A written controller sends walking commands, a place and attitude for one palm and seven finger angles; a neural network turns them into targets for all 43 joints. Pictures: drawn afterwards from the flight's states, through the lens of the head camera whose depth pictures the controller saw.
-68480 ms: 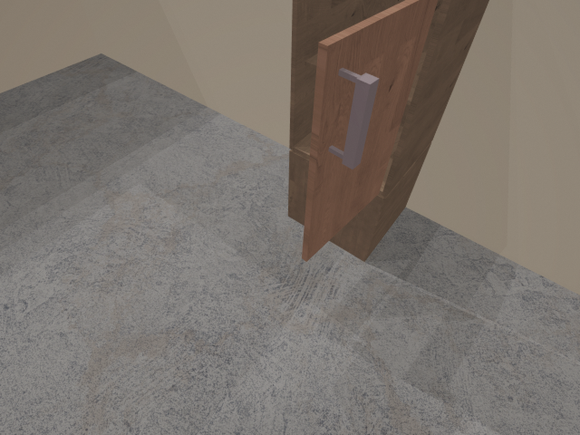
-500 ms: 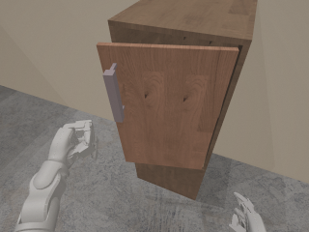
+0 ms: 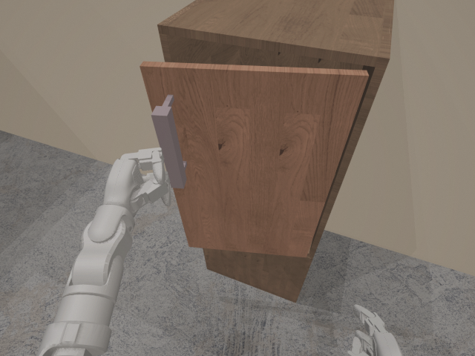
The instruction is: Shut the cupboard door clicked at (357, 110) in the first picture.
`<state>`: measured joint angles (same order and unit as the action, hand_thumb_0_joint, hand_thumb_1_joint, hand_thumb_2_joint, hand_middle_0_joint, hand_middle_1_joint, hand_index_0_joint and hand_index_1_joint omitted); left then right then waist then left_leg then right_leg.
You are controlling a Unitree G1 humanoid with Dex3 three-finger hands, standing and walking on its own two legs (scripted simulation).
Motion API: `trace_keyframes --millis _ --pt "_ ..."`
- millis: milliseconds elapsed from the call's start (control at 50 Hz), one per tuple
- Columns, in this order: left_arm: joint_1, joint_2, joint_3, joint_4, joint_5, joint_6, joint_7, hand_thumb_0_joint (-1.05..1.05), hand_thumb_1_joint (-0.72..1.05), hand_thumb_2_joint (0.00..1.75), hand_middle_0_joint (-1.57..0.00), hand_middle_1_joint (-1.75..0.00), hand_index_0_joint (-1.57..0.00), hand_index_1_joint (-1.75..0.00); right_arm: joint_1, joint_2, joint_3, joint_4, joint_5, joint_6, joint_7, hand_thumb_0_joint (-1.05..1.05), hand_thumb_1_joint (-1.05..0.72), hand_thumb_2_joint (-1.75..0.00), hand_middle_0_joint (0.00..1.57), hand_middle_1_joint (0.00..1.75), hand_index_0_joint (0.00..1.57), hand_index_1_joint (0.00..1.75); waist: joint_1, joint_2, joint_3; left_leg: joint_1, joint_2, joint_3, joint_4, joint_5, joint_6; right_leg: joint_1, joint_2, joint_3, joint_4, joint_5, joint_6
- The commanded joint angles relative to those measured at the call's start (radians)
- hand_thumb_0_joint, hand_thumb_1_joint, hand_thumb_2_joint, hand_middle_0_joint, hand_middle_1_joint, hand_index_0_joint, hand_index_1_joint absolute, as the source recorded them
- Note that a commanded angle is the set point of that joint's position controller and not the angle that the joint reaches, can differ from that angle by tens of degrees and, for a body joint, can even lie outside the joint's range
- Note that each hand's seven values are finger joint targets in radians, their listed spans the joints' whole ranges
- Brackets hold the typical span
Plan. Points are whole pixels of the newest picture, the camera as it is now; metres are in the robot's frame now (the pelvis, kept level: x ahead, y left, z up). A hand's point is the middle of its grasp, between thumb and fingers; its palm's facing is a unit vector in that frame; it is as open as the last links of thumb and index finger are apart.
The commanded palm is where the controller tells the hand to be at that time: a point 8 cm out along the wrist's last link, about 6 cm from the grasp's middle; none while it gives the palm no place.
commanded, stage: bring the fist close to the handle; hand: left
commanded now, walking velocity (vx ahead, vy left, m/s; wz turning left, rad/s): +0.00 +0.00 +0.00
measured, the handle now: (174, 143) +0.46 +0.15 +0.12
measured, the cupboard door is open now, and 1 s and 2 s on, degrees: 15 11 0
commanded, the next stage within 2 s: push the door shut along its arc in 0.48 s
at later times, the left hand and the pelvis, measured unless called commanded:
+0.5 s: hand (176, 183) +0.36 +0.12 +0.12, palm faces -0.05 -1.00 -0.03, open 3.1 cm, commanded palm +0.34 +0.17 +0.13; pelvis +0.00 -0.01 +0.00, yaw -1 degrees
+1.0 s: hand (182, 161) +0.41 +0.12 +0.13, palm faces -0.12 -0.99 -0.02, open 3.0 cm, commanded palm +0.40 +0.17 +0.13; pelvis -0.02 -0.01 +0.00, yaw +0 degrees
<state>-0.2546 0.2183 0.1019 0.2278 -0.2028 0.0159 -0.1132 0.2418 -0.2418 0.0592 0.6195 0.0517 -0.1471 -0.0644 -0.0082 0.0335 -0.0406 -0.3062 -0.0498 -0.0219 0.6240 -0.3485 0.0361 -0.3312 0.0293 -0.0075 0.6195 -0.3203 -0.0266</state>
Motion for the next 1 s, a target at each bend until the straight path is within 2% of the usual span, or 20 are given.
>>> trace_keyframes --millis 0,60,100,120,140,180,200,280,300,340,380,480,580,600,680,720,820,860,900,980 --pt "-0.4 0.093 0.018 -0.106 0.003 -0.044 0.009 0.0 0.9 0.9 -1.3 -1.5 -1.3 -1.5 -0.052 -0.125 -0.058 -0.131 0.005 -0.03 -0.01 0.0 -0.9 -0.9 0.2 0.3 0.2 0.3 -0.022 -0.042 -0.211 0.093 0.049 -0.015 -0.071 0.298 -0.018 0.043 -0.024 -0.023 -0.065 0.283 0.0" --pt "-0.467 0.084 0.018 -0.074 0.007 -0.034 0.026 0.0 0.9 0.9 -1.3 -1.5 -1.3 -1.5 -0.051 -0.123 -0.058 -0.134 0.004 -0.012 -0.008 0.0 -0.9 -0.9 0.2 0.3 0.2 0.3 -0.022 -0.047 -0.226 0.085 0.044 -0.01 -0.073 0.3 -0.017 0.049 -0.026 -0.02 -0.065 0.295 -0.001" --pt "-0.433 0.13 0.073 -0.05 0.008 -0.041 0.043 0.0 0.9 0.9 -1.3 -1.5 -1.3 -1.5 -0.049 -0.128 -0.061 -0.143 0.0 -0.003 -0.006 0.0 -0.9 -0.9 0.2 0.3 0.2 0.3 0.005 -0.066 -0.251 0.083 0.046 -0.009 -0.075 0.322 -0.018 0.083 -0.027 -0.018 -0.06 0.311 -0.002" --pt "-0.453 0.12 0.063 -0.084 0.012 -0.054 0.049 0.0 0.9 0.9 -1.3 -1.5 -1.3 -1.5 -0.056 -0.121 -0.06 -0.151 -0.001 0.001 -0.004 0.0 -0.9 -0.9 0.2 0.3 0.2 0.3 0.006 -0.041 -0.279 0.096 0.045 -0.001 -0.073 0.34 -0.016 0.093 -0.03 -0.014 -0.055 0.332 -0.003" --pt "-0.464 0.107 0.059 -0.084 0.012 -0.066 0.054 0.0 0.9 0.9 -1.3 -1.5 -1.3 -1.5 -0.053 -0.116 -0.059 -0.152 -0.002 0.001 -0.001 0.0 -0.9 -0.9 0.2 0.3 0.2 0.3 0.005 -0.059 -0.285 0.1 0.046 0.0 -0.074 0.352 -0.017 0.099 -0.028 -0.015 -0.053 0.344 -0.002" --pt "-0.441 0.148 0.102 -0.094 0.011 -0.094 0.061 0.0 0.9 0.9 -1.3 -1.5 -1.3 -1.5 -0.049 -0.117 -0.061 -0.155 -0.006 0.003 0.003 0.0 -0.9 -0.9 0.2 0.3 0.2 0.3 0.021 -0.072 -0.31 0.091 0.046 0.01 -0.072 0.366 -0.016 0.135 -0.027 -0.006 -0.05 0.377 -0.002" --pt "-0.423 0.204 0.151 -0.084 0.013 -0.107 0.066 0.0 0.9 0.9 -1.3 -1.5 -1.3 -1.5 -0.046 -0.123 -0.065 -0.156 -0.01 0.008 -0.001 0.0 -0.9 -0.9 0.2 0.3 0.2 0.3 0.03 -0.089 -0.317 0.084 0.047 0.015 -0.073 0.368 -0.013 0.159 -0.029 -0.001 -0.053 0.39 0.002" --pt "-0.405 0.137 0.079 -0.11 0.023 -0.136 0.044 0.0 0.9 0.9 -1.3 -1.5 -1.3 -1.5 -0.054 -0.111 -0.062 -0.162 0.0 0.01 0.01 0.0 -0.9 -0.9 0.2 0.3 0.2 0.3 0.016 -0.016 -0.281 0.086 0.044 0.032 -0.077 0.367 -0.011 0.144 -0.027 0.007 -0.059 0.412 0.0" --pt "-0.415 0.144 0.077 -0.099 0.025 -0.134 0.038 0.0 0.9 0.9 -1.3 -1.5 -1.3 -1.5 -0.051 -0.117 -0.065 -0.162 0.002 0.012 0.008 0.0 -0.9 -0.9 0.2 0.3 0.2 0.3 0.008 -0.016 -0.263 0.087 0.046 0.027 -0.079 0.356 -0.01 0.135 -0.028 0.004 -0.065 0.394 0.0" --pt "-0.427 0.081 0.015 -0.087 0.018 -0.119 0.019 0.0 0.9 0.9 -1.3 -1.5 -1.3 -1.5 -0.054 -0.114 -0.064 -0.159 0.01 0.011 0.009 0.0 -0.9 -0.9 0.2 0.3 0.2 0.3 -0.011 0.006 -0.213 0.086 0.044 0.02 -0.084 0.315 -0.01 0.089 -0.023 -0.001 -0.077 0.35 -0.002" --pt "-0.433 0.076 0.009 -0.086 0.008 -0.105 0.009 0.0 0.9 0.9 -1.3 -1.5 -1.3 -1.5 -0.05 -0.12 -0.069 -0.156 0.011 0.011 0.004 0.0 -0.9 -0.9 0.2 0.3 0.2 0.3 -0.021 -0.009 -0.208 0.094 0.043 0.017 -0.084 0.288 -0.008 0.073 -0.019 -0.002 -0.088 0.324 0.0" --pt "-0.473 0.098 0.032 -0.093 -0.01 -0.105 0.015 0.0 0.9 0.9 -1.3 -1.5 -1.3 -1.5 -0.059 -0.124 -0.066 -0.155 0.009 0.009 -0.007 0.0 -0.9 -0.9 0.2 0.3 0.2 0.3 -0.022 -0.093 -0.217 0.077 0.038 0.012 -0.094 0.213 -0.002 0.077 -0.022 0.001 -0.107 0.248 0.008" --pt "-0.529 0.157 0.073 -0.073 0.013 -0.14 0.05 0.0 0.9 0.9 -1.3 -1.5 -1.3 -1.5 -0.067 -0.118 -0.058 -0.145 0.001 0.011 -0.008 0.0 -0.9 -0.9 0.2 0.3 0.2 0.3 -0.017 -0.068 -0.237 0.073 0.035 0.019 -0.094 0.199 0.002 0.093 -0.028 0.016 -0.104 0.229 0.009" --pt "-0.539 0.197 0.098 -0.057 0.019 -0.144 0.049 0.0 0.9 0.9 -1.3 -1.5 -1.3 -1.5 -0.063 -0.124 -0.06 -0.142 -0.001 0.016 -0.011 0.0 -0.9 -0.9 0.2 0.3 0.2 0.3 -0.013 -0.052 -0.248 0.074 0.035 0.021 -0.09 0.207 0.002 0.103 -0.029 0.02 -0.101 0.24 0.009" --pt "-0.61 0.187 0.065 0.031 0.021 -0.153 0.008 0.0 0.9 0.9 -1.3 -1.5 -1.3 -1.5 -0.065 -0.121 -0.053 -0.134 0.005 0.023 -0.01 0.0 -0.9 -0.9 0.2 0.3 0.2 0.3 -0.031 -0.011 -0.232 0.058 0.031 0.023 -0.086 0.192 0.0 0.087 -0.031 0.026 -0.099 0.24 0.004" --pt "-0.658 0.162 0.039 0.092 0.008 -0.147 -0.021 0.0 0.9 0.9 -1.3 -1.5 -1.3 -1.5 -0.056 -0.126 -0.053 -0.13 0.008 0.025 -0.012 0.0 -0.9 -0.9 0.2 0.3 0.2 0.3 -0.048 -0.027 -0.22 0.055 0.03 0.017 -0.085 0.187 0.002 0.07 -0.031 0.023 -0.102 0.239 0.005" --pt "-0.712 0.202 0.079 0.247 -0.022 -0.143 -0.08 0.0 0.9 0.9 -1.3 -1.5 -1.3 -1.5 -0.028 -0.144 -0.056 -0.123 0.012 0.035 -0.015 0.0 -0.9 -0.9 0.2 0.3 0.2 0.3 -0.053 -0.108 -0.221 0.006 0.027 0.016 -0.077 0.173 0.004 0.071 -0.033 0.028 -0.103 0.235 0.009" --pt "-0.77 0.193 0.067 0.27 -0.02 -0.162 -0.093 0.0 0.9 0.9 -1.3 -1.5 -1.3 -1.5 -0.021 -0.143 -0.059 -0.121 0.012 0.033 -0.014 0.0 -0.9 -0.9 0.2 0.3 0.2 0.3 -0.059 -0.072 -0.231 0.008 0.024 0.018 -0.067 0.168 0.004 0.048 -0.033 0.028 -0.093 0.228 0.007" --pt "-0.825 0.23 0.084 0.308 -0.013 -0.184 -0.098 0.0 0.9 0.9 -1.3 -1.5 -1.3 -1.5 0.002 -0.15 -0.06 -0.107 0.008 0.036 -0.014 0.0 -0.9 -0.9 0.2 0.3 0.2 0.3 -0.066 -0.066 -0.235 0.0 0.024 0.012 -0.061 0.169 0.005 0.045 -0.033 0.029 -0.087 0.223 0.005" --pt "-0.949 0.192 0.035 0.381 -0.003 -0.229 -0.116 0.0 0.9 0.9 -1.3 -1.5 -1.3 -1.5 0.032 -0.151 -0.066 -0.087 0.008 0.03 -0.007 0.0 -0.9 -0.9 0.2 0.3 0.2 0.3 -0.095 -0.032 -0.273 0.017 0.026 0.006 -0.044 0.165 0.005 -0.015 -0.025 0.023 -0.064 0.211 0.003"
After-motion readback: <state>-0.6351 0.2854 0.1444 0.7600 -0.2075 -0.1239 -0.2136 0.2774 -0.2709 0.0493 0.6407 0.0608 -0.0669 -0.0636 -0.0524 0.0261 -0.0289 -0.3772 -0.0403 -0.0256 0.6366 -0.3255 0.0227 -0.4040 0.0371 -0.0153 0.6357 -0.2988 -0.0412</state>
